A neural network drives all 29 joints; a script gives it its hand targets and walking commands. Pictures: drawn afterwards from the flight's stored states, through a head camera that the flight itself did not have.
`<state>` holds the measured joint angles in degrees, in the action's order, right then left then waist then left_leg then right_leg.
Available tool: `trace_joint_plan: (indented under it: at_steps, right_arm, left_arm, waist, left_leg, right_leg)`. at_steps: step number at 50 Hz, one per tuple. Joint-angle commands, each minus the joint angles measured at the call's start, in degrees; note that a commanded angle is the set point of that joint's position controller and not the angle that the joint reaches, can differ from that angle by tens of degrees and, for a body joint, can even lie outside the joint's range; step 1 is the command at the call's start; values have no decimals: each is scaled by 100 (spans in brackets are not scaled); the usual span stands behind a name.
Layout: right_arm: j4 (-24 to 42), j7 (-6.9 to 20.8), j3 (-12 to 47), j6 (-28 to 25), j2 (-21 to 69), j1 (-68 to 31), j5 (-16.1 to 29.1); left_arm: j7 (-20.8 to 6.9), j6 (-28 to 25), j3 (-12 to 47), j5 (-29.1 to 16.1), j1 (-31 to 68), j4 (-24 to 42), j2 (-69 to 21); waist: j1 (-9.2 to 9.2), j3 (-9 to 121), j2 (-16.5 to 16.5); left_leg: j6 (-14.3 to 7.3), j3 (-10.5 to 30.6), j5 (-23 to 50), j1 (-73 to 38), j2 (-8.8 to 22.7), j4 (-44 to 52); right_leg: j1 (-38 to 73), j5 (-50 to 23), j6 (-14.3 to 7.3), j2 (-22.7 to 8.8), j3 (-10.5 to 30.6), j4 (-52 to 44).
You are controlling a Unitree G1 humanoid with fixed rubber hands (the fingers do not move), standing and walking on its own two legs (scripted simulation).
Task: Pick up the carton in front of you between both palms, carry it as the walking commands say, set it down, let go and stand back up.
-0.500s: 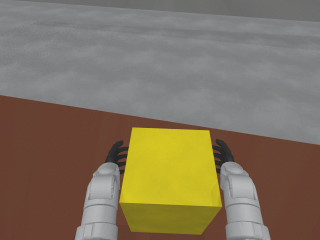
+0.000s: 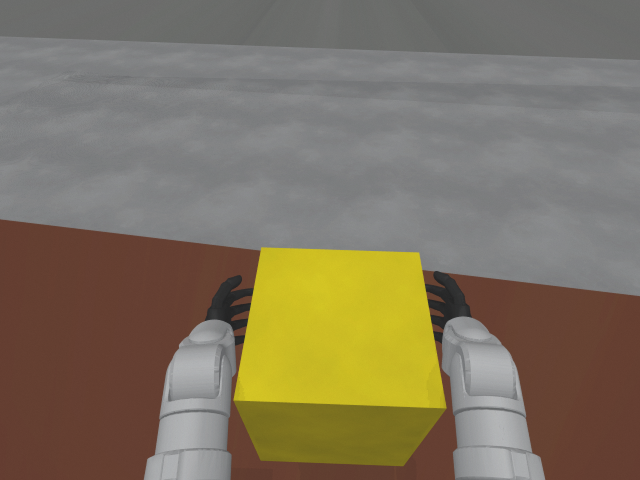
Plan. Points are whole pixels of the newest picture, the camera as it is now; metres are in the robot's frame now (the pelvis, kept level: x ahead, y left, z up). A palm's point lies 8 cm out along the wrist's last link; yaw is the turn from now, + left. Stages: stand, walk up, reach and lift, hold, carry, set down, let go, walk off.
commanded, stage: carry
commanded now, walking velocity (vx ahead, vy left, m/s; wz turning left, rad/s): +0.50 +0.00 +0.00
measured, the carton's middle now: (335, 362) +0.29 +0.01 -0.01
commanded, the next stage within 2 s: none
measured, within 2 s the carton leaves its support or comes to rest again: neither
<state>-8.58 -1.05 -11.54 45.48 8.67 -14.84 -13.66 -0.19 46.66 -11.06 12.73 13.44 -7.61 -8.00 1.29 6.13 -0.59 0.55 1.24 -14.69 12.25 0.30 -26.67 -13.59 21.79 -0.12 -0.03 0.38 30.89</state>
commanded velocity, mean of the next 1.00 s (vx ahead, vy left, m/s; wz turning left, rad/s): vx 0.50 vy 0.00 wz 0.00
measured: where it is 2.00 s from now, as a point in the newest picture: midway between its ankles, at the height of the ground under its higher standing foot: (339, 278)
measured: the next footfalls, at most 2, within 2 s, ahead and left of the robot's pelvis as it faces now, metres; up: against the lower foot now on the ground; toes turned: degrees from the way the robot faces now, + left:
left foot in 0.28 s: +0.17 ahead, +0.11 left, +0.00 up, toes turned +12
right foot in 0.66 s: +0.47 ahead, -0.13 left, +0.00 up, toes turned -13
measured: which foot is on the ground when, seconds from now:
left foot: down 0.00-0.04, up 0.06-0.26, down 0.28-0.68, up 0.70-1.00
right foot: down 0.00-0.30, up 0.32-0.64, down 0.66-1.00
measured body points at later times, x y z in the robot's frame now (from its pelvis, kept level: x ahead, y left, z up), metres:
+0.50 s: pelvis +0.19 +0.01 +0.01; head +0.17 +0.00 +0.46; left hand +0.44 +0.15 +0.09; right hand +0.44 -0.15 +0.09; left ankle +0.13 +0.10 -0.74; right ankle +0.23 -0.12 -0.69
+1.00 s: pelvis +0.50 -0.04 +0.01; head +0.49 -0.06 +0.46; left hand +0.74 +0.12 +0.10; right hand +0.76 -0.19 +0.09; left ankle +0.62 +0.11 -0.69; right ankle +0.43 -0.12 -0.74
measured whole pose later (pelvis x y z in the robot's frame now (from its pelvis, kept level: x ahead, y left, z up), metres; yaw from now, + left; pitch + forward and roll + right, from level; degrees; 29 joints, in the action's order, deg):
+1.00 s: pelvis +0.50 -0.04 +0.01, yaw +2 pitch +5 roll +1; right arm 30.5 -6.9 -2.7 66.0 7.5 2.7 -3.2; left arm 7.9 66.7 -1.9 1.2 -3.1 30.0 -7.6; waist 1.8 8.2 -0.5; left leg 0.6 -7.7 -4.8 35.9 6.7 -40.2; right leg -4.6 14.8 -2.2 -2.1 -14.5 14.5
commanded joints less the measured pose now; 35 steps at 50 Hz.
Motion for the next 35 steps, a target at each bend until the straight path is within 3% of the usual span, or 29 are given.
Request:
trace_joint_plan:
  at_steps: [1, 2, 3, 4, 5, 6, 8, 9, 11, 13, 14, 15, 16, 17, 18, 19, 20, 22, 24, 27, 30, 32, 33, 34, 35]
  right_arm:
    - [742, 1045, 3660, 224, 5232, -2781, 1708]
    - [984, 1000, 3804, 374, 5228, -2908, 1798]
    - [1136, 953, 3965, 518, 5203, -2882, 1860]
    - [1294, 898, 4096, 648, 5172, -2879, 2006]
    - [1508, 842, 4278, 764, 5237, -2837, 2164]
    - [1729, 786, 4378, 889, 5195, -2711, 2249]
    - [2142, 645, 4500, 1130, 5019, -2254, 2361]
    - [2328, 574, 4515, 1247, 4967, -2092, 2406]
    - [2704, 410, 4505, 1512, 4787, -1616, 2472]
    - [3006, 240, 4413, 1756, 4616, -1170, 2481]
    - [3111, 159, 4333, 1867, 4542, -961, 2459]
    - [3197, 68, 4214, 1973, 4410, -680, 2418]
    - [3232, -30, 4055, 2035, 4301, -458, 2315]
    - [3366, -114, 3975, 2090, 4342, -464, 2270]
    - [3566, -174, 3968, 2151, 4398, -558, 2324]
    - [3755, -222, 4023, 2190, 4417, -784, 2424]
    - [3918, -261, 4110, 2201, 4455, -1007, 2511]
    - [4176, -316, 4243, 2206, 4456, -1160, 2630]
    - [4205, -366, 4310, 2226, 4270, -972, 2713]
    - [4049, -419, 4248, 2281, 3923, -638, 2707]
    - [4062, -432, 4223, 2318, 3710, -520, 2699]
    - [4134, -423, 4248, 2342, 3636, -489, 2700]
    - [4143, -424, 4257, 2353, 3552, -409, 2699]
    - [4271, -414, 4315, 2380, 3501, -394, 2696]
    - [4395, -382, 4355, 2418, 3527, -499, 2738]
  left_arm:
    - [-1094, 20, 3859, -1891, 3495, 893, -5302]
    - [-1032, 143, 3845, -1888, 3371, 969, -5208]
    - [-951, 268, 3846, -1888, 3156, 1054, -5066]
    - [-872, 397, 3929, -1929, 2958, 1245, -5037]
    - [-776, 527, 3996, -1952, 2863, 1582, -4962]
    - [-670, 663, 4020, -1974, 2747, 1836, -4882]
    - [-487, 921, 4141, -2123, 2412, 2330, -4774]
    - [-412, 1053, 4182, -2188, 2253, 2529, -4735]
    - [-260, 1327, 4304, -2305, 1840, 2929, -4585]
    - [-118, 1585, 4357, -2394, 1464, 3255, -4444]
    - [-47, 1698, 4358, -2418, 1335, 3412, -4356]
    - [19, 1812, 4361, -2465, 1285, 3582, -4275]
    - [66, 1949, 4378, -2574, 1385, 3867, -4199]
    - [95, 2050, 4411, -2669, 1586, 4057, -4155]
    - [106, 2117, 4429, -2767, 1667, 4150, -4213]
    - [125, 2143, 4415, -2811, 1682, 4138, -4266]
    - [156, 2142, 4358, -2812, 1625, 4076, -4343]
    - [264, 2112, 4220, -2727, 1450, 4071, -4376]
    - [414, 2102, 4035, -2530, 1024, 4019, -4193]
    - [607, 2121, 3843, -2240, 588, 3890, -3877]
    - [675, 2155, 3803, -2202, 508, 4017, -3612]
    - [664, 2165, 3830, -2255, 427, 4087, -3545]
    - [646, 2177, 3858, -2279, 397, 4120, -3539]
    - [634, 2189, 3887, -2277, 352, 4168, -3439]
    - [599, 2180, 3946, -2360, 385, 4113, -3538]
  waist:
    - [-80, 1080, -410]
    - [-37, 854, 374]
    - [34, 605, 1484]
    - [23, 319, 1483]
    - [50, 339, 1048]
    - [42, 517, 845]
    - [37, 856, 864]
    - [50, 930, 946]
    - [61, 1033, 999]
    - [15, 1152, 696]
    - [-13, 1335, 503]
    - [-140, 1481, -203]
    - [-265, 1377, -1540]
    - [-304, 1022, -1413]
    - [-312, 805, -865]
    - [-298, 800, -449]
    - [-279, 849, -170]
    - [-236, 868, -271]
    - [-207, 802, -440]
    - [-232, 519, -659]
    - [-218, 359, -875]
    - [-99, 575, -622]
    - [-27, 897, -289]
    - [45, 1266, 946]
    - [62, 1473, 2041]
  left_leg:
    - [-399, 627, -2421, 758, 822, 841]
    - [-151, 43, -2209, 1381, 392, -123]
    - [86, -630, -1484, 2261, -50, -1514]
    - [90, -566, -1241, 2856, 142, -1915]
    - [65, -394, -1195, 2895, 322, -1954]
    - [63, -412, -1075, 2764, 387, -1704]
    - [112, -734, -729, 2248, 192, -1134]
    - [129, -895, -557, 2009, 74, -860]
    - [132, -1183, -330, 1435, -58, -244]
    - [102, -1442, 203, -2, -153, 658]
    - [22, -1253, 244, -1158, 79, 706]
    - [-193, -208, -488, -2195, 921, 973]
    - [-838, 2006, -1579, -2882, 2220, 1429]
    - [-1334, 2782, -1657, -2674, 2766, 1552]
    - [-1428, 2660, -1222, -2291, 2695, 1589]
    - [-1357, 2269, -950, -2039, 2546, 1640]
    - [-1230, 1845, -1133, -1848, 2407, 1839]
    - [-914, 768, -670, -1430, 2001, 2022]
    - [-765, 90, -178, -1043, 1675, 2015]
    - [-634, -499, 435, -783, 1431, 1865]
    - [-506, -811, 558, -605, 1398, 1464]
    - [-289, -1369, 1418, -144, 1103, 188]
    - [-123, -1516, 1513, 469, 935, -919]
    - [191, -1505, 513, 1577, 493, -2692]
    - [227, -1029, -1216, 2802, -23, -3967]
  right_leg:
    - [626, 409, -95, 59, -371, -739]
    - [755, 1243, -277, -609, 740, -1395]
    - [1096, 2140, -623, -1562, 2293, -2191]
    - [1141, 2059, -899, -2051, 3017, -2476]
    - [1128, 1603, -1022, -2024, 2817, -2441]
    - [1193, 1007, -1036, -1930, 2396, -2328]
    - [1276, 45, -878, -1524, 1393, -2106]
    - [1268, -234, -822, -1393, 1115, -2031]
    - [1140, -531, -782, -1279, 747, -1779]
    - [361, -272, -639, -1051, 241, -1063]
    - [-440, -103, -524, -950, 6, -561]
    - [-1478, 182, -301, -714, -414, 571]
    - [-3080, 708, -54, -230, -849, 1797]
    - [-3692, 967, -104, -378, -508, 2459]
    - [-3822, 856, -132, -605, -325, 2881]
    - [-3785, 651, -118, -725, -289, 3102]
    - [-3666, 242, -89, -880, -232, 2932]
    - [-3091, -422, 42, -840, -455, 2180]
    - [-2481, -861, 131, -680, -715, 1363]
    - [-1889, -1322, 124, -448, -1082, 426]
    - [-1088, -1640, 40, -357, -1387, 6]
    - [305, -1239, -32, -34, -1807, -224]
    - [1417, -958, -80, -289, -1419, -271]
    - [2191, 426, -550, -1784, 1124, -1182]
    - [2769, 591, -1167, -2607, 3074, -2060]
